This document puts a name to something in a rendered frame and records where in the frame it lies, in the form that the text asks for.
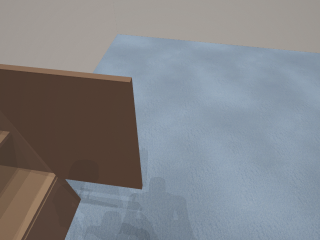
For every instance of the cupboard door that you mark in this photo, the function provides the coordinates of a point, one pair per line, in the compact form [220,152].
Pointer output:
[82,125]

